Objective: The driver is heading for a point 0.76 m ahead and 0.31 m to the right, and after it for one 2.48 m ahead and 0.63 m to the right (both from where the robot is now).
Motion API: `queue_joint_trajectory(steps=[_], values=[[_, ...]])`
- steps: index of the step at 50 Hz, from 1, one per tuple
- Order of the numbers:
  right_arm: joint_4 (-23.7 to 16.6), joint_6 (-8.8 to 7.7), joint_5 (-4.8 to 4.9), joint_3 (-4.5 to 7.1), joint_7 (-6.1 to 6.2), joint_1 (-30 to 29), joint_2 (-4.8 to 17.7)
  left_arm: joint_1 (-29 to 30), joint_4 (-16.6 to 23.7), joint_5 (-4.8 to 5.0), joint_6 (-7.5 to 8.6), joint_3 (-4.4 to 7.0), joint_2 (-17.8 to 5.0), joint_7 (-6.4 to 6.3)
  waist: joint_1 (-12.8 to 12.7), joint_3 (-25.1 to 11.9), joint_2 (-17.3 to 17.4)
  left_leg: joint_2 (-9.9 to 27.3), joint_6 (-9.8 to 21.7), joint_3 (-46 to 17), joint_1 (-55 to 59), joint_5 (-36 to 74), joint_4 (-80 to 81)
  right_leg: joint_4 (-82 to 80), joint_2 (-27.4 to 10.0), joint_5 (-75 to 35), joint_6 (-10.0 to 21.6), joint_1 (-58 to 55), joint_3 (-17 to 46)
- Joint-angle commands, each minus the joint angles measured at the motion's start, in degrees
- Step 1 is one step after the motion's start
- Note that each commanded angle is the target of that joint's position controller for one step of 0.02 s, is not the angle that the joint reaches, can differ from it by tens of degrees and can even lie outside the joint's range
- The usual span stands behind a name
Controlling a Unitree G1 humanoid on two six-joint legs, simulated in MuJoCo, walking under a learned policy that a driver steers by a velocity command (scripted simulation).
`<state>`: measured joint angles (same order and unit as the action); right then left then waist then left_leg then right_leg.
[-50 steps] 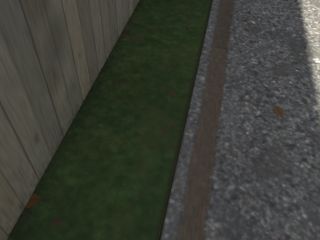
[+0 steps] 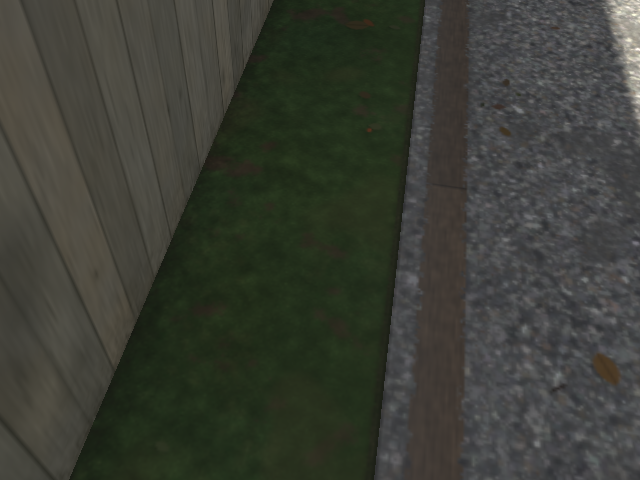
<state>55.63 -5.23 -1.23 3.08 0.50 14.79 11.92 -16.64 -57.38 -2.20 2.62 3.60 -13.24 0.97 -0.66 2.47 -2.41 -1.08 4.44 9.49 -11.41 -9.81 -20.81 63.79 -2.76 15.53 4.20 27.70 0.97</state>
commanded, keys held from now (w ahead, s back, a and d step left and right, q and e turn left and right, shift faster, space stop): w+e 1.00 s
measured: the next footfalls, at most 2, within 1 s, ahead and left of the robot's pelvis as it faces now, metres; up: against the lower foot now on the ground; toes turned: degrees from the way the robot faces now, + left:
right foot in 0.36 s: +0.32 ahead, -0.12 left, +0.00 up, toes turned -18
left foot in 0.90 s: +0.70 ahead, -0.10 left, +0.00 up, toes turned -32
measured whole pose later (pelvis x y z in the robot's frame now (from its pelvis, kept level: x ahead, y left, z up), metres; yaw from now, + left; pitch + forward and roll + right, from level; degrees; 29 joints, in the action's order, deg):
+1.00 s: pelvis +0.54 -0.13 -0.01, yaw -34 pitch +1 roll +0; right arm 44.9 -3.8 -1.9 1.9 0.2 5.5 14.8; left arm -20.3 -52.2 -1.1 2.5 4.1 -17.8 -0.1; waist -3.6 3.0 -1.9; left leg -0.1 1.2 2.1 -21.6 -9.5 -30.1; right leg 60.8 5.9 23.5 4.9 14.7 5.4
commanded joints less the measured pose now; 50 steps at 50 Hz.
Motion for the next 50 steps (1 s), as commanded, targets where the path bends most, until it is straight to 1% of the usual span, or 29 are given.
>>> queue_joint_trajectory(steps=[1,5,7,8,9,12,15,17,18,19,20,21,22,23,25,26,29,34,37,39,40,42,44,45,46,47,48,49,50], values=[[-1.0,-1.73,0.82,0.8,0.21,4.1,4.9,-2.0,2.7,-0.26,-1.44,0.37,-0.6,0.99,-1.2,-0.7,6.6,16.5,3.5,-9.9,3.6,9.0,12.8,0.6,-3.3,-5.7,-0.9,7.4,1.1],[-0.2,-1.9,0.33,0.67,0.3,7.0,4.2,6.8,6.5,-0.09,-2.06,0.3,-0.6,1.79,0.2,2.5,6.6,15.0,2.8,-4.2,4.9,11.0,13.5,-8.5,-3.4,-13.8,-1.6,12.9,-0.4],[-0.2,-1.85,0.24,0.75,0.55,7.0,5.3,11.5,8.4,0.31,-1.69,-0.03,-0.3,1.97,1.2,3.6,6.4,13.9,2.3,-1.2,4.7,12.8,14.3,-16.0,-2.6,-17.5,-1.8,11.0,-2.8],[0.2,-2.04,0.76,0.74,0.94,7.8,5.6,13.0,9.1,0.54,-1.76,-0.5,0.6,1.87,1.4,3.7,6.7,13.9,2.5,-0.3,5.7,13.8,14.5,-19.4,-2.2,-18.0,-1.6,9.9,-4.6],[0.6,-1.98,0.47,0.61,0.92,9.1,5.2,14.4,9.6,0.88,-1.75,-0.73,0.8,2.0,1.9,3.9,6.6,14.0,2.5,1.4,6.7,16.0,14.0,-21.8,-1.8,-18.7,-0.9,8.2,-6.1],[1.8,-1.3,0.06,0.95,1.33,12.1,6.2,17.7,11.4,0.29,-1.67,-0.75,-0.1,2.25,2.7,4.3,6.4,16.1,2.6,3.5,13.7,23.7,10.9,-26.1,-0.7,-14.5,1.4,8.0,-8.3],[1.6,-0.14,-0.25,1.58,1.89,11.2,8.4,14.5,11.2,-0.06,-1.59,0.02,-1.7,1.99,0.3,1.4,8.3,17.4,2.0,6.0,18.9,47.1,0.8,-27.8,3.6,-5.3,4.8,2.0,-10.9],[1.0,1.09,-0.31,2.14,1.72,10.5,10.1,4.4,8.5,-0.07,-1.08,1.35,-4.0,1.42,-3.7,-4.6,8.3,17.4,1.7,6.5,18.1,51.9,-16.3,-31.2,7.7,-1.0,7.7,-9.3,-11.2],[-0.1,1.38,-0.08,2.15,1.33,9.4,10.3,-4.2,6.0,-0.68,-0.57,2.68,-6.7,0.73,-7.9,-9.4,5.0,16.3,-0.1,7.2,9.8,41.1,-31.1,-36.1,6.4,-2.0,10.0,-22.5,-6.8],[-4.0,1.07,1.21,0.99,0.38,11.1,4.6,-7.6,6.2,-1.32,-0.58,4.61,-13.8,-0.12,-6.5,-15.9,-7.0,9.1,-3.3,6.7,-14.2,2.4,-53.1,-36.9,-11.0,0.5,17.7,-42.2,19.2],[-6.9,0.32,0.72,1.54,-0.37,6.1,6.8,-6.8,7.2,0.53,-1.38,4.88,-15.8,-0.22,-5.8,-18.6,-5.7,-0.1,-4.8,-5.4,-27.0,-21.9,-63.5,-46.7,-17.6,-1.6,21.5,-45.8,42.1],[-8.7,-0.27,0.58,1.61,-0.72,-0.7,7.5,-4.7,6.7,1.13,-1.84,4.49,-14.7,-0.64,-5.7,-10.3,0.0,4.0,-4.1,-10.4,-33.0,-15.6,-62.5,-48.2,-15.6,-3.9,19.1,-40.7,32.2],[-8.7,-0.98,0.92,1.19,-0.77,-0.5,6.7,-1.7,6.7,1.53,-1.66,3.73,-11.6,-0.94,-3.3,-5.0,2.0,6.2,-3.7,-10.3,-31.4,-10.2,-57.1,-49.0,-13.9,-9.1,16.6,-33.0,25.7],[-7.8,-0.85,0.48,1.3,-0.56,0.7,6.5,1.2,7.2,1.7,-1.26,3.12,-9.3,-1.1,-0.6,-2.1,4.2,7.9,-3.9,-10.5,-27.7,-8.3,-52.0,-49.7,-10.6,-15.3,14.0,-26.8,20.3],[-7.6,1.41,-1.85,1.3,-0.8,2.4,6.2,2.8,7.3,2.49,-0.35,2.3,-7.2,-1.43,2.0,-2.4,3.1,8.8,-5.5,-10.9,-21.4,-7.8,-47.4,-51.0,-6.7,-21.2,12.5,-20.5,15.1],[-8.0,2.38,-2.0,1.28,-1.14,2.3,5.8,1.8,7.2,2.67,0.27,2.27,-7.6,-1.37,2.3,-2.7,2.8,8.6,-6.1,-10.5,-21.0,-7.6,-46.2,-51.2,-5.7,-23.4,12.6,-20.0,14.2],[-9.7,3.56,-1.43,0.71,-1.38,-2.5,5.4,-1.3,6.5,2.56,1.02,2.85,-9.9,-1.17,1.6,-1.3,1.5,8.3,-7.3,-9.7,-23.5,-2.1,-40.0,-52.8,-3.6,-21.5,11.1,-18.4,13.0],[-13.4,3.35,-0.93,0.06,-1.02,-14.2,6.6,-7.7,5.6,2.46,1.05,2.64,-10.2,-0.89,-2.8,0.5,-0.5,7.0,-8.0,-10.5,-30.4,6.1,-27.4,-53.0,-3.6,-22.0,9.9,-25.6,15.7],[-15.2,2.89,-0.87,-0.49,-1.43,-19.0,6.4,-9.9,5.2,1.75,0.71,2.46,-10.7,-1.09,-4.6,1.3,-1.3,5.2,-7.7,-10.2,-30.0,8.3,-20.3,-50.8,-3.3,-25.7,9.5,-28.8,16.4],[-16.0,2.17,-0.3,-0.85,-1.75,-20.7,6.3,-10.7,5.1,1.28,0.61,2.27,-10.7,-1.3,-5.6,1.0,-2.5,3.4,-6.7,-9.4,-25.7,9.4,-15.7,-48.7,-2.8,-29.5,8.7,-29.0,16.1],[-16.5,1.89,-0.15,-0.84,-1.74,-21.0,6.7,-10.4,5.2,1.15,0.56,2.3,-11.2,-1.5,-5.3,1.1,-2.9,2.9,-6.0,-9.8,-23.3,9.0,-13.9,-47.7,-3.2,-31.1,8.1,-28.7,17.0],[-15.6,1.29,-0.04,-0.32,-1.47,-16.3,8.7,-7.6,6.1,1.0,0.59,2.52,-12.6,-2.02,-2.1,0.5,-3.1,2.0,-4.4,-10.9,-14.4,6.0,-9.8,-44.5,-3.9,-34.9,6.1,-26.6,18.4],[-11.6,0.25,-0.07,1.02,-0.89,-3.7,12.0,-4.2,7.3,0.79,1.26,2.87,-14.1,-1.82,3.8,-4.6,-2.0,-0.2,-2.8,-10.1,0.5,2.8,-5.5,-33.2,-1.0,-41.2,4.2,-24.3,17.9],[-10.5,-0.66,-0.74,1.89,-0.16,3.9,14.9,-4.2,7.9,1.17,1.68,2.19,-11.9,-1.33,7.1,-10.3,3.0,6.9,-0.8,-17.0,12.2,-0.7,-3.3,-20.0,2.8,-33.2,3.1,-18.7,15.3],[-11.3,-0.41,-2.01,3.22,0.32,9.0,21.4,-10.5,9.8,3.49,1.78,0.87,-5.7,-1.27,6.1,-20.8,17.5,23.2,4.8,-39.6,29.6,-9.5,0.2,-1.4,11.7,-3.5,0.5,-2.9,8.1],[-11.2,0.87,-1.06,2.95,0.07,4.4,18.3,-11.8,9.5,1.67,1.24,1.06,-8.9,-1.66,2.7,-21.8,21.4,26.3,6.9,-52.1,26.7,-18.5,6.0,5.6,10.4,15.7,0.9,4.6,6.5],[-12.4,1.41,-0.74,1.63,0.05,-0.2,12.4,-8.2,8.4,0.8,0.63,1.47,-11.3,-1.65,2.2,-12.1,12.5,23.6,5.9,-44.3,18.0,-25.0,6.4,7.1,6.2,10.7,1.0,6.8,6.4],[-12.6,1.51,-0.5,0.78,0.03,-3.1,9.3,-5.1,8.7,0.75,0.56,1.27,-10.4,-0.96,1.9,-6.5,7.8,20.2,5.0,-35.6,11.3,-20.0,7.6,4.9,4.0,6.1,0.4,6.4,5.3],[-12.0,1.62,-0.33,0.44,0.27,-3.9,8.0,-3.9,8.6,0.68,0.28,1.13,-9.1,-0.4,1.9,-4.3,8.3,17.7,3.5,-29.2,9.0,-14.6,8.4,2.8,2.4,4.2,-0.2,6.2,4.1]])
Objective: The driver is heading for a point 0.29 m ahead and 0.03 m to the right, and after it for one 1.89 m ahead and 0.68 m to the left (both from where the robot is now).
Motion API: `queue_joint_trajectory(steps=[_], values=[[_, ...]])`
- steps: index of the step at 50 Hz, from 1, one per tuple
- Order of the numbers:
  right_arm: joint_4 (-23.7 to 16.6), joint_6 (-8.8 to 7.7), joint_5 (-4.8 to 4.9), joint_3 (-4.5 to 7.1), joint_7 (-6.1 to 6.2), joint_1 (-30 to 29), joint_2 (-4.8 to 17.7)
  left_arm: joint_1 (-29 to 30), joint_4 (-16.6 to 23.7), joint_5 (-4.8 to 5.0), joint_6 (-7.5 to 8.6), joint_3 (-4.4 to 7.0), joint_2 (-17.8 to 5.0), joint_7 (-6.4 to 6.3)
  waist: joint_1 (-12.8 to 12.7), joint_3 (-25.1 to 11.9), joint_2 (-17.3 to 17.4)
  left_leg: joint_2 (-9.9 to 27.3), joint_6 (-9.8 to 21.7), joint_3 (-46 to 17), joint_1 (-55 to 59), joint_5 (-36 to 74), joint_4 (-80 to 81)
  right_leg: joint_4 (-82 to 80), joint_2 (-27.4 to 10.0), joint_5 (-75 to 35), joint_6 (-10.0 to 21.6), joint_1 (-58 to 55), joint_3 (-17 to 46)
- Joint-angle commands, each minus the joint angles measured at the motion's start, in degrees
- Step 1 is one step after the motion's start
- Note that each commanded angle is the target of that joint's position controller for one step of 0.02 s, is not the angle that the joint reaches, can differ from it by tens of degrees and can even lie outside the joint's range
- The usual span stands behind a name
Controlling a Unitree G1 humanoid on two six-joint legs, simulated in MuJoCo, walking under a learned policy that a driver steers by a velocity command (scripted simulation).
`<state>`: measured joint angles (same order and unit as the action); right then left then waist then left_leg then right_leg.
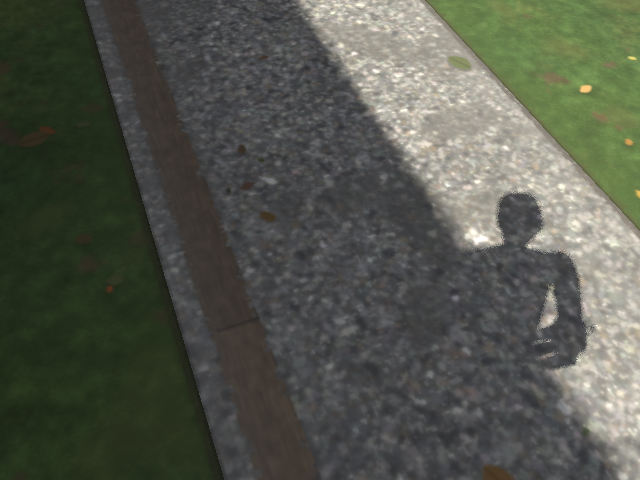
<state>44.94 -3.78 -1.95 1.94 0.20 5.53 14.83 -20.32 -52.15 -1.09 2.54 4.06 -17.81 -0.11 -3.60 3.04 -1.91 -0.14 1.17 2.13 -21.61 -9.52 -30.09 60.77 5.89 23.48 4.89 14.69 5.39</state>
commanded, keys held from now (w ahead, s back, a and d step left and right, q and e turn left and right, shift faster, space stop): w+e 0.08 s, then w+q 0.92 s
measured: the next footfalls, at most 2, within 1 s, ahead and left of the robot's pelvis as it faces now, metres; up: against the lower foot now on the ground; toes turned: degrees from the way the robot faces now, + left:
right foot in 0.36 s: +0.33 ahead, -0.14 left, +0.00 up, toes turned -4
left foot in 0.88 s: +0.59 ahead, +0.09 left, +0.00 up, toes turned +20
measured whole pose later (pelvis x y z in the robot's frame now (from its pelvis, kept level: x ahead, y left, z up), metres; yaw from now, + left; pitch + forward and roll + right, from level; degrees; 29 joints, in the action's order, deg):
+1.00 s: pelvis +0.52 +0.02 -0.01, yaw +19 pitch +0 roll +0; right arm 47.3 -0.5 -0.9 4.1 -1.2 9.4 15.8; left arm -16.1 -49.9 -1.1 4.1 2.2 -13.5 -0.1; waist -1.1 3.9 -0.4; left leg -6.2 7.8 4.7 -20.4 -12.1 -32.0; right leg 71.9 -4.0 21.1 -0.3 19.0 -2.6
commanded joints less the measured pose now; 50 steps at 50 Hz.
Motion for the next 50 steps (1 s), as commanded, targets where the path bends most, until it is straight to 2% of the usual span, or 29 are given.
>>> queue_joint_trajectory(steps=[1,2,4,7,11,14,16,17,18,19,20,21,22,23,24,25,28,32,35,38,41,43,44,45,46,47,48,49,50], values=[[0.0,-0.13,0.49,1.32,0.98,7.3,5.4,1.2,4.1,-1.59,-0.26,0.56,-4.1,1.31,4.6,-3.0,8.7,15.6,6.1,-17.7,16.0,-10.0,18.2,5.5,-6.9,-4.7,-1.6,18.8,-1.0],[1.0,-0.62,0.57,1.2,0.93,8.6,5.2,1.3,4.3,-1.84,-0.8,0.33,-3.0,1.83,4.3,-2.5,8.3,15.1,6.0,-14.8,14.6,-6.2,18.6,5.8,-7.0,-5.8,-2.1,18.4,-1.6],[2.0,-1.78,1.13,1.25,0.6,10.2,5.3,3.7,5.8,-1.51,-1.43,0.05,-1.8,2.57,3.8,-2.0,7.8,15.8,6.7,-11.2,13.9,-1.8,19.8,4.7,-7.8,-8.4,-2.8,20.7,-1.9],[4.4,-3.21,1.03,0.84,-0.11,13.0,4.7,8.0,7.8,-1.77,-1.43,-0.73,-0.2,3.42,3.7,-0.6,7.6,15.4,8.8,-8.3,12.3,1.7,22.1,-2.7,-7.2,-13.5,-3.8,22.0,0.5],[6.5,-3.55,2.0,1.08,-0.87,13.3,6.9,16.2,10.6,-2.08,-0.94,-2.25,1.0,4.16,2.8,1.3,7.5,11.9,8.2,-3.0,7.2,12.9,22.7,-20.9,-7.6,-20.4,-3.7,12.1,-7.1],[7.6,-3.0,1.96,1.85,-1.29,15.7,9.3,18.4,10.9,-1.39,-0.58,-2.16,-0.4,3.35,3.8,0.4,6.8,13.2,8.7,-4.6,12.4,20.3,20.2,-25.6,-6.7,-17.2,-2.8,8.8,-8.6],[8.3,-2.0,1.88,1.91,-0.8,15.3,9.9,14.9,10.0,-1.2,0.5,-1.7,-1.6,2.17,1.7,0.0,6.2,13.9,7.7,-5.8,16.0,25.0,14.4,-30.9,-6.0,-14.9,-2.3,5.5,-8.6],[8.7,-1.66,2.08,1.53,-0.62,16.2,8.8,9.2,8.1,-1.66,1.29,-1.09,-2.6,1.43,-0.6,-3.3,4.4,11.7,6.5,-4.3,15.0,28.4,6.2,-34.7,-5.2,-15.8,-1.6,-3.0,-8.4],[8.2,-1.65,2.11,0.71,-0.59,17.0,6.5,0.5,5.6,-2.5,2.15,-0.01,-5.5,0.54,-3.4,-9.7,1.6,8.4,5.4,-2.4,9.7,21.7,-5.7,-35.3,-9.5,-14.2,-0.4,-15.3,-4.1],[5.5,-1.36,2.52,-0.25,-0.83,19.1,2.1,-6.5,5.6,-3.39,2.53,1.35,-11.5,-0.41,-4.3,-17.0,-8.2,2.2,3.5,1.4,-2.9,-2.0,-24.7,-39.5,-26.0,-6.5,2.5,-27.8,15.2],[5.1,-0.67,2.66,0.76,-0.48,21.9,3.8,-6.3,4.5,-1.2,1.53,2.1,-14.1,-0.4,-2.2,-20.0,-13.4,-2.8,3.7,-2.0,-13.0,-21.0,-35.9,-46.7,-32.2,-4.5,6.8,-28.8,32.7],[6.2,0.17,1.76,1.65,-0.12,19.9,6.4,-0.8,5.6,-0.52,1.25,0.88,-8.8,-0.19,0.1,-12.4,-4.5,1.6,4.7,-5.9,-15.6,-17.8,-39.6,-46.7,-29.8,-1.7,5.8,-22.8,25.2],[6.2,0.29,1.76,1.44,-0.56,17.9,4.7,4.0,6.2,-0.29,1.67,-0.28,-4.4,0.07,1.6,-6.2,-2.1,3.7,4.6,-5.8,-15.6,-12.9,-38.0,-48.4,-26.4,-4.0,4.7,-16.0,17.1],[6.5,0.66,1.85,1.35,-0.91,17.2,3.2,6.2,6.1,-0.32,2.08,-0.83,-2.1,0.15,3.0,-3.5,-1.9,5.1,4.0,-5.6,-13.8,-9.8,-35.7,-50.5,-23.8,-8.0,3.0,-11.6,11.2],[6.4,1.44,0.71,1.94,-1.65,16.6,4.1,6.4,5.8,-0.12,2.43,-1.21,-0.9,-0.08,3.8,-2.6,-3.4,5.8,3.3,-4.9,-13.3,-8.5,-34.5,-51.3,-21.9,-12.3,2.6,-10.4,6.6],[6.4,2.21,0.17,2.05,-2.28,16.5,3.5,6.0,5.3,-0.17,2.81,-1.18,-0.8,-0.28,4.3,-2.5,-3.9,5.9,2.7,-4.6,-12.6,-7.0,-34.7,-51.6,-21.0,-16.5,2.4,-9.7,3.5],[4.8,3.29,0.48,2.19,-2.94,13.0,2.0,3.2,3.9,0.37,4.11,-0.86,-1.0,-0.55,4.9,-2.6,-2.3,6.0,1.5,-3.8,-15.9,-2.6,-34.7,-51.8,-20.7,-27.2,2.7,-11.3,-3.0],[1.6,3.67,0.14,1.84,-3.47,4.9,1.4,0.2,2.2,0.13,4.16,-0.92,-0.5,-0.75,3.7,0.2,-2.5,6.2,0.3,-2.3,-20.3,4.2,-27.7,-52.9,-20.1,-29.4,3.5,-11.8,-9.2],[-0.8,3.49,0.06,1.0,-4.21,-1.1,0.6,-0.4,1.6,0.03,4.03,-0.73,-1.5,-0.83,2.6,1.9,-2.5,5.2,0.9,0.5,-17.1,9.3,-16.4,-52.9,-19.5,-30.9,2.9,-11.7,-13.6],[-3.0,3.37,-0.22,0.66,-4.66,-5.3,1.1,-2.9,0.2,-0.03,3.58,-0.31,-3.1,-1.14,1.6,3.0,-2.0,4.0,3.2,3.8,-14.8,7.7,-9.6,-51.4,-21.0,-36.2,2.3,-15.7,-16.3],[-3.4,3.33,-0.38,1.11,-4.24,-3.9,2.3,-3.3,-0.4,-0.25,2.62,0.12,-5.0,-1.56,2.9,1.1,-3.0,0.0,6.6,7.1,-9.3,0.5,-6.6,-42.8,-21.6,-57.5,1.1,-20.5,-19.3],[-1.4,2.95,-0.37,2.2,-3.49,4.5,4.1,-2.9,-0.4,-0.4,1.41,0.7,-6.9,-1.66,6.6,-4.3,-3.7,-4.3,9.5,8.1,0.4,-5.3,-4.9,-27.8,-21.7,-68.0,0.9,-21.1,-20.2],[1.3,2.38,-0.79,3.31,-2.78,13.0,5.8,-2.3,0.1,-0.24,0.94,0.76,-7.2,-1.5,10.5,-9.1,-1.4,-5.6,11.4,6.5,12.3,-3.6,-0.2,-14.5,-20.7,-60.5,-0.3,-15.6,-21.0],[2.8,2.25,-1.23,5.17,-1.78,19.9,11.6,-2.9,2.0,-0.45,1.07,0.06,-4.5,-1.25,12.4,-14.6,5.1,5.7,14.5,-8.8,26.2,-9.2,1.9,3.2,-18.3,-35.7,-2.2,-2.3,-20.9],[1.1,2.97,0.23,6.5,-1.53,16.2,17.3,-2.6,6.5,0.37,1.64,-0.4,-0.4,-0.14,8.1,-18.7,17.7,19.6,23.7,-42.7,39.8,-8.2,11.0,23.3,-4.2,7.4,-5.9,22.2,-14.1],[0.8,3.68,1.37,6.36,-1.25,16.9,16.2,5.1,8.1,-0.33,2.42,0.0,-4.4,0.09,10.9,-15.6,6.5,19.2,22.7,-40.9,37.7,-4.3,14.8,24.2,-7.0,3.5,-5.3,28.9,-4.1],[1.2,3.6,1.52,5.6,-0.69,14.1,13.3,6.8,8.7,0.5,3.16,-0.43,-3.1,0.3,8.9,-8.7,4.0,18.3,21.3,-32.6,31.0,0.7,14.6,20.8,-9.8,-2.1,-4.8,29.7,-3.7],[1.5,3.22,1.56,4.75,-0.54,11.9,10.0,5.3,7.7,0.56,3.49,-0.54,-2.8,0.08,5.8,-3.9,0.1,15.5,18.5,-27.0,22.6,8.6,15.3,14.4,-11.9,-4.8,-4.8,25.8,-3.8],[1.3,2.73,1.8,4.24,-0.29,9.9,8.5,5.1,7.7,-0.38,2.74,-0.52,-2.5,0.02,3.8,-2.5,-0.2,12.2,16.7,-22.4,17.5,13.0,15.7,10.4,-13.0,-5.0,-5.2,22.1,-3.2]])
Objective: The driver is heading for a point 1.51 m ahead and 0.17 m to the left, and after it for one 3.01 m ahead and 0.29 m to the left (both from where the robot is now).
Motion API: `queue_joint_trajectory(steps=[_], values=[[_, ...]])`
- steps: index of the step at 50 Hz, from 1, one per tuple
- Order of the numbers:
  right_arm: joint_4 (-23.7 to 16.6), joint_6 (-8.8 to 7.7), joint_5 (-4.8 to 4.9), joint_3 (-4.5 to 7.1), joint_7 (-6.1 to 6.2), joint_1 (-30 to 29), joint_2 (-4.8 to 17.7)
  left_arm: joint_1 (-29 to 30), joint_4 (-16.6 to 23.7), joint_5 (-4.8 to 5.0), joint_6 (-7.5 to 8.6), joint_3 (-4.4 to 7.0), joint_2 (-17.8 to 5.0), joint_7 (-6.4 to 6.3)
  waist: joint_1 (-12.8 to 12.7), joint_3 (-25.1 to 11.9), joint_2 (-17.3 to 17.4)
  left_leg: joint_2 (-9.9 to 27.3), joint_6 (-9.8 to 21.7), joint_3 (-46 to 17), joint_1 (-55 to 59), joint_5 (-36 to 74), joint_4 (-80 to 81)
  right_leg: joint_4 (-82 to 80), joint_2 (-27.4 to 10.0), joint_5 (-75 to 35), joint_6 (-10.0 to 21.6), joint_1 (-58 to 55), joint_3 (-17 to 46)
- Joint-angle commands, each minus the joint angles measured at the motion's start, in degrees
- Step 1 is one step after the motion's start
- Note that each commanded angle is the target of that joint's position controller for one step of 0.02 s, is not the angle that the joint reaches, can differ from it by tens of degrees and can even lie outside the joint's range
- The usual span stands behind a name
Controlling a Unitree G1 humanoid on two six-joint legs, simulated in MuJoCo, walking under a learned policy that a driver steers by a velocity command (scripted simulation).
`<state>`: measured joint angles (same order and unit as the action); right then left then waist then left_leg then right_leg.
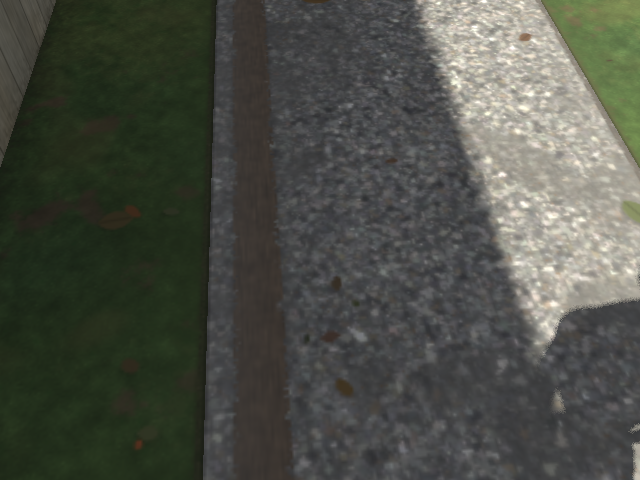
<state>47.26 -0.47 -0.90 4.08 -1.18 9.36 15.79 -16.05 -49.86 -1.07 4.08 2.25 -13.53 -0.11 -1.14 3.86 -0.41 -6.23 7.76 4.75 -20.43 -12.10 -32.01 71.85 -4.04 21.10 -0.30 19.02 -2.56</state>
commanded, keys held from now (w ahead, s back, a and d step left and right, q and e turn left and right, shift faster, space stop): w+q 0.38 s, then w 0.62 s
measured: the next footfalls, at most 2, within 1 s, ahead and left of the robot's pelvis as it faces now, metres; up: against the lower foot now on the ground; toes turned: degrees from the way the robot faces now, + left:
right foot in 0.42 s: +0.43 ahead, -0.09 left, +0.00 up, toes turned +16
left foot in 0.90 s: +0.58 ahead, +0.19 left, +0.00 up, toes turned +23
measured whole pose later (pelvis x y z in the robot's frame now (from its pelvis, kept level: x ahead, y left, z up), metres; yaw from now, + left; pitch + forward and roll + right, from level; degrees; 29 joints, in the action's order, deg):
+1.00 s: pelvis +0.51 +0.09 +0.01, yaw +20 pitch +1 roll -1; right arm 43.6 -3.5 -2.0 1.1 -0.9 7.6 14.1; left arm -22.1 -52.5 -0.8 3.1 2.2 -14.3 0.8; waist -2.6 1.7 -0.7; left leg -0.9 4.4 4.0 -20.8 -11.0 -30.6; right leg 57.1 -0.2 23.9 3.0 14.4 -1.0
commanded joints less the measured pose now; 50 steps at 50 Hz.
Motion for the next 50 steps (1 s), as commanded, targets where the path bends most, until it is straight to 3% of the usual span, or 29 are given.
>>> queue_joint_trajectory(steps=[1,3,6,11,15,17,18,19,20,21,22,23,24,25,26,28,30,33,37,40,43,44,45,46,47,48,49,50], values=[[-1.5,-1.1,0.85,1.68,1.15,4.7,6.5,-1.0,4.9,-1.34,0.03,1.18,-6.4,0.1,-0.1,-3.9,-0.7,16.4,9.4,-22.1,13.4,18.6,18.2,-2.8,-3.4,-2.9,-0.7,14.2,4.7],[-1.3,-2.28,1.12,1.62,0.85,5.9,6.8,-1.2,5.3,-1.88,-1.75,1.1,-5.6,0.5,-0.9,-4.6,-0.1,14.3,9.5,-19.8,11.2,22.4,18.8,-6.2,-3.0,-3.3,-1.8,12.9,3.8],[-0.9,-2.71,0.96,2.03,0.72,9.2,8.5,4.6,7.7,-1.73,-2.54,0.88,-5.1,0.83,0.7,-2.7,1.4,12.6,8.4,-19.3,10.6,19.6,20.5,-13.5,-2.8,-9.2,-3.1,16.6,2.7],[-0.4,-2.45,0.87,2.12,0.9,15.0,8.6,15.1,11.3,-1.21,-2.26,0.43,-5.2,1.26,4.9,-1.8,3.4,11.8,6.0,-21.2,16.5,19.7,19.0,-26.8,-0.9,-18.6,-3.4,20.7,3.0],[-0.3,-2.26,0.2,2.18,1.46,18.0,9.2,20.9,13.9,-0.73,-1.4,-0.14,-5.5,1.58,6.9,-1.5,4.1,12.8,5.6,-23.6,21.1,25.7,15.3,-34.0,1.7,-19.1,-2.3,19.8,2.9],[-0.9,-2.27,-0.06,2.36,1.91,17.0,10.0,20.1,14.4,-0.51,-0.91,-0.06,-6.5,1.51,5.7,-1.6,4.8,13.6,4.3,-25.5,21.3,27.7,13.1,-37.9,2.6,-17.2,-1.2,15.3,3.8],[-1.5,-2.32,-0.12,2.47,2.04,15.1,10.5,17.2,13.8,-0.4,-0.65,0.17,-7.3,1.33,3.9,-2.0,5.3,13.6,3.1,-25.8,19.5,29.3,11.6,-40.1,3.4,-15.3,-0.3,9.9,3.9],[-2.1,-2.5,-0.18,2.59,1.93,13.1,11.2,12.4,12.5,-0.31,-0.37,0.66,-8.5,0.9,1.6,-3.7,5.5,12.8,1.8,-25.7,17.2,34.2,7.9,-41.5,5.0,-12.6,0.7,2.1,3.3],[-2.1,-2.84,0.1,2.47,1.55,12.1,11.2,4.7,10.1,-0.47,0.17,1.32,-9.7,0.29,-2.1,-7.4,3.5,10.4,0.5,-23.5,15.8,37.4,-0.4,-44.8,5.8,-13.4,2.0,-7.6,2.2],[-2.5,-3.37,0.63,1.73,1.02,12.6,8.7,-3.4,8.9,-1.44,0.86,2.16,-12.5,-0.54,-5.5,-13.6,-0.3,6.9,-0.9,-20.3,10.1,29.5,-13.5,-46.7,-1.3,-9.0,4.5,-20.1,8.7],[-4.4,-3.7,2.08,0.3,0.91,16.3,2.9,-8.4,9.2,-2.81,0.72,3.14,-17.2,-1.24,-4.9,-20.7,-10.3,-0.2,-3.0,-14.0,-3.8,0.1,-30.5,-50.2,-16.4,1.2,9.1,-33.6,30.7],[-4.4,-3.41,0.92,0.43,0.96,20.4,5.1,-5.7,8.4,-1.75,-0.16,3.58,-17.8,-0.74,-1.1,-21.3,-16.6,-1.9,-2.9,-12.6,-12.5,-18.5,-37.8,-56.8,-21.0,3.3,13.6,-32.5,49.5],[-2.3,-2.62,-0.35,0.6,1.2,18.8,6.7,-1.1,9.2,-0.94,-0.53,2.5,-11.7,-0.3,0.4,-12.2,-6.5,2.5,-2.8,-13.4,-14.7,-13.6,-40.8,-56.9,-19.0,8.8,13.4,-24.6,42.8],[-2.5,-2.51,-0.78,0.33,0.64,14.5,6.3,1.6,9.3,-0.55,-0.42,1.54,-7.7,0.1,0.0,-6.4,-1.2,4.1,-3.1,-12.6,-13.8,-9.5,-38.4,-57.9,-15.4,5.8,12.3,-17.5,33.8],[-3.1,-2.36,-0.78,0.14,0.23,12.6,5.3,3.0,8.8,-0.82,-0.25,1.09,-6.4,0.17,1.0,-4.1,-1.9,5.5,-3.4,-12.1,-12.7,-7.9,-35.2,-59.3,-12.3,0.0,10.7,-13.6,27.0],[-3.2,-1.49,-1.55,-0.18,-0.51,12.1,4.6,1.3,6.7,-0.56,0.71,0.94,-6.5,0.23,1.8,-3.1,-5.3,6.4,-4.3,-11.4,-10.2,-6.9,-32.2,-60.3,-9.0,-12.0,10.0,-10.2,19.1],[-3.6,-1.11,-1.57,-0.35,-0.82,11.3,4.3,-1.0,5.1,0.03,1.86,1.19,-7.3,0.75,2.2,-4.1,-5.4,6.1,-4.9,-10.9,-10.9,-5.7,-30.5,-60.8,-9.0,-20.2,11.0,-10.9,15.8],[-5.8,-1.12,-1.68,-1.03,-1.28,4.7,3.7,-2.5,3.6,0.38,2.16,1.44,-7.9,0.95,1.6,-2.4,-4.7,8.2,-6.1,-9.0,-15.5,-0.6,-24.1,-63.8,-8.7,-20.3,11.9,-11.7,11.9],[-8.3,-1.6,-1.25,-2.69,-1.98,-4.6,1.5,-4.8,1.7,0.6,1.7,1.56,-8.1,1.25,-0.5,-0.9,-4.9,9.8,-7.1,-3.7,-11.4,7.0,-9.6,-64.8,-6.0,-22.3,10.7,-10.3,6.2],[-9.3,-1.84,-0.93,-2.82,-1.69,-7.9,2.2,-8.0,0.1,0.49,1.38,1.95,-9.6,1.27,-1.6,-1.0,-5.0,8.9,-6.3,-1.8,-8.1,6.7,-3.8,-62.7,-7.6,-26.3,9.9,-13.0,6.0],[-9.3,-2.23,-1.15,-2.41,-0.99,-6.9,3.4,-8.4,-1.0,0.32,0.66,2.21,-10.7,0.97,-0.4,-1.4,-4.9,7.3,-4.1,-0.8,-3.9,2.4,0.3,-57.9,-9.5,-32.9,9.1,-16.5,6.3],[-7.9,-2.57,-1.49,-2.08,-0.65,-2.8,3.6,-8.0,-1.3,0.49,0.39,2.18,-10.8,0.85,1.8,-3.1,-4.0,5.8,-3.1,-0.1,2.0,2.5,3.6,-52.4,-8.5,-39.2,8.2,-16.6,4.8],[-5.0,-3.17,-2.17,-1.26,-0.11,5.1,5.1,-8.7,-1.6,0.54,0.2,1.74,-9.6,0.8,4.7,-7.5,-1.4,5.2,-1.7,-0.7,12.7,2.4,6.1,-42.1,-5.7,-41.9,7.0,-14.2,2.3],[-3.0,-3.64,-3.26,-0.06,0.64,15.7,9.1,-7.4,0.5,0.63,0.32,0.91,-7.5,0.76,9.3,-14.8,4.2,16.2,1.4,-12.7,26.2,-3.9,7.8,-26.3,-2.9,-28.8,5.5,-5.2,-0.3],[-2.3,-3.18,-2.84,1.56,1.15,18.4,15.4,-12.2,2.5,1.5,0.35,-0.16,-2.3,0.91,7.0,-19.2,18.5,30.6,7.8,-38.5,37.7,-8.3,14.9,-8.1,6.9,6.2,3.3,14.0,-3.1],[-2.5,-2.69,-0.55,1.15,1.06,16.2,12.3,-8.9,1.4,-0.22,-0.33,1.49,-8.7,0.29,7.1,-15.1,9.4,29.1,7.8,-40.2,33.5,-8.0,16.4,-2.7,4.6,8.1,4.2,19.3,4.0],[-2.8,-2.76,-0.24,0.22,0.93,11.6,9.0,-5.8,2.2,-0.03,-0.2,1.63,-8.2,0.66,4.9,-8.6,6.4,26.4,6.7,-31.8,27.7,-4.2,16.5,-2.8,2.1,3.2,4.7,20.4,5.0],[-2.9,-3.13,-0.37,-0.5,0.67,8.9,6.2,-4.4,2.2,0.3,-0.04,1.22,-6.8,1.0,3.4,-5.8,4.6,23.7,5.5,-26.0,22.1,1.8,18.2,-5.6,0.4,-0.4,4.6,18.5,4.8]])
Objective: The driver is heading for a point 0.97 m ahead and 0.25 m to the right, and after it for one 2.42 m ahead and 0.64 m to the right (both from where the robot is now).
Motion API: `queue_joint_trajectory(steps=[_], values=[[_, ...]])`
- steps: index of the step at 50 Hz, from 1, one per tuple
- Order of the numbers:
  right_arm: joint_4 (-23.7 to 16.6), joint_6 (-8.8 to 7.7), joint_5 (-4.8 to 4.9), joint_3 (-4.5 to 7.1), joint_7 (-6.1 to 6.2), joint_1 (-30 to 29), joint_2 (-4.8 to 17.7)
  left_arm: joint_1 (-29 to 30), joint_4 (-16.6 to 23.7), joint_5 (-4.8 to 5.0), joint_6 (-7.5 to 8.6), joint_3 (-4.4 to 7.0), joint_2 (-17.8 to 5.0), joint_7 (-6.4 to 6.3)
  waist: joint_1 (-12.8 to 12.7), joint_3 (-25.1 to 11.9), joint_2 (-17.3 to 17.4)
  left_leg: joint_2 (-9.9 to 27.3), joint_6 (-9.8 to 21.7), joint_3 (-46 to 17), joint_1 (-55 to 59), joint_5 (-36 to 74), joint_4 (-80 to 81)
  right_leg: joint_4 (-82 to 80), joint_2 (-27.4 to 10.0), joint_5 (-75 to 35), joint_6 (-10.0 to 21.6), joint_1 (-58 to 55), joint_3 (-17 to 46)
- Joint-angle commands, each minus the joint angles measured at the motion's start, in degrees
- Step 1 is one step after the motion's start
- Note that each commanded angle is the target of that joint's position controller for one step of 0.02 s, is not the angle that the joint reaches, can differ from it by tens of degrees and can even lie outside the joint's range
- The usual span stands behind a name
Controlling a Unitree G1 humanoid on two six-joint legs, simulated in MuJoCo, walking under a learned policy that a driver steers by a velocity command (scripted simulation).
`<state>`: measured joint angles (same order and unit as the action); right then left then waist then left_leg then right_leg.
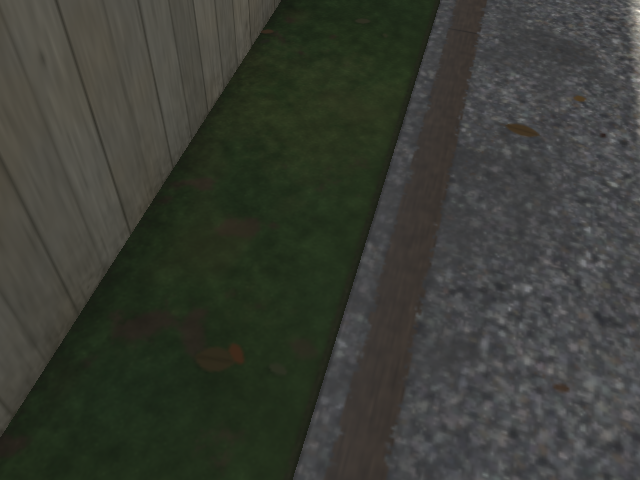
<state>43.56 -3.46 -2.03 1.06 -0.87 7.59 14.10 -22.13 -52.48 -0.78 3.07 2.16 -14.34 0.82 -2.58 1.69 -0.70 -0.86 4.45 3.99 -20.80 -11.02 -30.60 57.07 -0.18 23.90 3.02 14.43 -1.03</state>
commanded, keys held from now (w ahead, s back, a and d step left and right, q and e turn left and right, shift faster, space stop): w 0.86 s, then w+e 0.14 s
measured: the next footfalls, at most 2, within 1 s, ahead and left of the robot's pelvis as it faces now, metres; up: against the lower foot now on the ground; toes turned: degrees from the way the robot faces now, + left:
right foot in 0.44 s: +0.40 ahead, -0.11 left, +0.00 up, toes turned -5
left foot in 1.00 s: +0.70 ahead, +0.08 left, +0.00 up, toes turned +1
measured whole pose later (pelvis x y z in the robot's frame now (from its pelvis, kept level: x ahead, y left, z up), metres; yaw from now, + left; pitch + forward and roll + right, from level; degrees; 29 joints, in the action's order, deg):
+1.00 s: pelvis +0.54 -0.01 -0.01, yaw -2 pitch +1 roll -2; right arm 48.0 -4.0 -2.0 1.2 -1.0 0.0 11.8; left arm -26.6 -60.4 -1.0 4.1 2.0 -11.7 -0.4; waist -4.1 3.1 0.6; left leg 1.1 4.4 4.0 -25.5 -5.3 -28.9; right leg 20.9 2.6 24.7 2.4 -4.9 -2.4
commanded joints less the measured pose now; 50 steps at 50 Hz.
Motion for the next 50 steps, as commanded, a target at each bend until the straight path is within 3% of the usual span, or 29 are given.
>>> queue_joint_trajectory(steps=[1,2,4,7,12,17,20,21,22,23,24,25,26,27,29,32,37,40,44,46,48,49,50], values=[[1.0,-0.51,0.86,2.14,0.38,9.2,6.5,1.9,4.5,-0.25,0.51,1.28,-5.4,0.26,3.5,-2.2,5.3,15.9,7.4,-21.0,18.9,3.7,18.3,6.7,-4.6,-4.8,0.8,20.8,2.8],[1.5,-0.84,1.01,1.79,0.49,8.4,5.4,0.8,3.8,-0.89,-0.23,1.11,-4.8,0.55,2.1,-1.7,6.1,14.0,6.4,-17.8,16.2,6.6,19.6,5.2,-5.2,-5.9,0.1,18.3,2.5],[2.7,-1.66,1.26,1.96,0.54,10.1,5.8,1.1,3.6,-1.25,-1.13,1.05,-4.0,1.13,1.5,-1.9,5.5,13.1,7.1,-15.0,15.1,12.0,21.1,4.3,-5.0,-8.0,-0.9,17.3,1.6],[4.9,-2.02,1.77,2.39,0.61,12.8,6.7,7.1,5.2,-1.5,-1.59,0.96,-3.6,1.56,1.9,0.7,4.1,12.7,8.0,-12.2,15.6,12.7,23.9,0.1,-6.2,-13.4,-2.4,22.2,0.8],[7.9,-1.89,1.63,2.29,0.48,16.9,6.4,17.7,8.4,-1.03,-1.34,0.06,-2.3,1.63,4.1,3.0,4.0,11.0,7.2,-7.9,17.5,17.5,24.3,-13.3,-5.6,-21.6,-3.0,23.2,-1.4],[10.9,-1.62,1.06,2.42,1.01,20.6,7.2,24.0,10.8,-0.79,-0.9,-0.19,-3.0,1.32,5.5,4.3,4.3,13.0,6.5,-7.0,23.9,23.8,21.9,-21.8,-3.6,-21.5,-0.5,21.2,-2.8],[11.8,-1.42,0.79,2.66,1.47,18.9,8.3,20.4,10.0,-0.85,-0.28,0.36,-4.1,0.73,2.8,2.5,4.7,13.7,5.1,-5.7,26.5,39.2,14.9,-25.2,-0.6,-15.6,2.4,13.4,-4.1],[12.1,-1.24,0.74,2.78,1.51,18.1,8.8,14.4,8.1,-0.99,0.08,0.91,-4.9,0.29,0.2,-0.7,4.6,12.8,4.3,-4.7,26.4,46.0,7.6,-27.1,1.4,-14.5,3.6,6.1,-5.0],[12.0,-1.04,0.92,2.58,1.5,17.5,8.4,4.5,4.7,-1.56,0.68,1.72,-6.3,-0.3,-3.9,-6.1,2.9,10.3,3.1,-2.5,22.1,44.3,-3.9,-29.8,1.7,-16.4,5.2,-6.6,-4.7],[10.2,-1.15,1.3,1.83,1.47,17.9,6.3,-6.1,2.6,-2.89,1.05,3.05,-11.1,-1.04,-7.1,-13.6,-2.8,7.1,1.9,-0.3,10.3,24.8,-21.5,-30.6,-10.9,-11.8,8.2,-21.8,9.1],[9.9,-1.16,2.85,1.02,0.89,25.0,0.7,-7.1,2.1,-2.62,0.67,4.38,-16.4,-0.93,-3.0,-19.1,-16.3,-4.7,-0.2,-0.7,-9.6,-18.6,-40.7,-38.6,-25.2,-8.4,16.0,-33.9,37.9],[10.2,-0.87,1.19,2.43,1.22,19.9,6.6,-1.8,2.8,-0.25,0.11,3.83,-12.7,-0.54,-2.4,-13.7,-5.7,-1.3,0.9,-8.7,-14.5,-17.0,-44.2,-41.4,-22.0,-4.4,14.2,-28.3,37.7],[9.0,-1.15,1.3,2.65,0.88,15.8,6.5,4.1,3.6,0.12,0.17,2.85,-9.1,-0.43,-0.2,-5.7,-3.2,1.5,1.2,-8.1,-15.5,-11.3,-42.5,-42.4,-20.1,-5.6,12.5,-19.9,28.1],[8.7,-1.36,1.4,2.35,0.7,13.9,5.3,6.7,3.6,-0.17,0.55,2.06,-6.0,-0.18,1.0,-2.3,-1.0,3.5,1.1,-7.5,-13.6,-7.6,-39.3,-44.5,-17.5,-11.5,11.1,-13.8,22.3],[9.5,-0.06,0.16,2.07,0.21,14.8,3.6,7.6,2.3,0.04,1.29,1.29,-3.6,-0.43,3.8,-0.6,-3.0,5.6,-0.2,-6.8,-8.2,-5.3,-34.6,-46.9,-13.2,-18.4,8.5,-6.9,13.9],[9.1,1.2,-0.13,1.92,-0.64,12.8,2.2,3.8,0.0,0.38,2.54,1.5,-4.7,-0.43,4.5,-0.1,-2.5,6.1,-1.7,-5.0,-9.0,-2.9,-31.6,-49.1,-12.1,-24.3,9.2,-5.8,9.7],[5.3,1.48,0.21,1.56,-1.03,0.4,2.1,-0.8,-2.4,0.47,2.53,1.34,-4.7,-0.4,2.2,3.4,-2.2,7.6,-3.9,-2.6,-16.4,6.7,-18.8,-51.6,-10.0,-26.5,8.7,-8.5,5.3],[3.7,1.21,0.56,0.92,-1.09,-5.3,1.2,-3.4,-3.6,0.35,2.56,1.27,-5.0,-0.52,0.6,3.8,-2.6,6.2,-3.9,-0.9,-14.6,10.8,-10.2,-51.0,-9.6,-30.5,8.0,-10.5,3.3],[1.7,0.85,0.56,0.91,-0.81,-10.5,2.0,-6.8,-5.5,-0.16,2.18,1.17,-5.1,-1.1,-0.9,4.6,-2.8,4.8,-2.4,-0.3,-14.3,9.7,-4.5,-48.3,-11.7,-36.1,8.2,-16.9,3.9],[1.1,0.35,0.56,1.21,-0.65,-10.3,2.8,-6.2,-5.9,-0.45,1.86,1.39,-6.0,-1.51,0.2,4.5,-2.9,3.9,-1.3,-0.8,-12.8,5.9,-2.3,-45.1,-12.9,-41.7,8.1,-19.6,5.2],[2.9,-0.48,0.57,1.92,-0.08,-3.5,4.1,-3.6,-5.5,-0.62,1.67,1.71,-7.1,-1.69,3.7,1.3,-3.3,1.1,0.2,-0.2,-2.7,1.5,1.0,-37.3,-12.3,-53.2,6.7,-19.1,5.2],[5.9,-1.16,0.21,2.66,0.5,5.6,5.2,-2.4,-5.3,-0.34,1.56,1.63,-7.0,-1.49,7.6,-3.5,-1.4,0.1,1.5,0.4,9.2,3.8,5.0,-27.3,-9.8,-53.9,5.6,-16.1,3.5],[8.2,-1.84,-1.19,3.9,1.37,15.8,9.2,-2.0,-3.9,0.31,1.76,1.07,-5.3,-1.26,11.1,-10.7,2.5,8.7,3.9,-8.2,24.9,0.7,5.8,-12.7,-6.7,-40.4,4.5,-5.7,1.8]])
